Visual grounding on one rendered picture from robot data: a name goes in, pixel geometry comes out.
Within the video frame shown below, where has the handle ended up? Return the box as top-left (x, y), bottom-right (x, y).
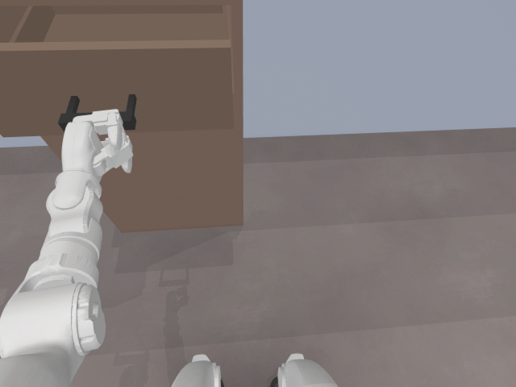
top-left (58, 94), bottom-right (137, 131)

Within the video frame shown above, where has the robot left forearm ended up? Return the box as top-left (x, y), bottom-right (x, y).
top-left (0, 170), bottom-right (103, 358)

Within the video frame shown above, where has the left robot hand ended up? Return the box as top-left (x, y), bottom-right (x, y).
top-left (61, 109), bottom-right (133, 182)

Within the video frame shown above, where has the right robot shin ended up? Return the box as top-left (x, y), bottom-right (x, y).
top-left (285, 353), bottom-right (304, 364)

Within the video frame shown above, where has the left robot thigh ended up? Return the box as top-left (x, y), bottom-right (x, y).
top-left (171, 360), bottom-right (221, 387)

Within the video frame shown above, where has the robot left upper arm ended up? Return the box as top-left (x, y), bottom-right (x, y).
top-left (0, 282), bottom-right (106, 387)

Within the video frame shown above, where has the cabinet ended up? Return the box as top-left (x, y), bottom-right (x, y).
top-left (0, 0), bottom-right (243, 233)

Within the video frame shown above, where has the drawer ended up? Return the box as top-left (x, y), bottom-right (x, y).
top-left (0, 5), bottom-right (234, 137)

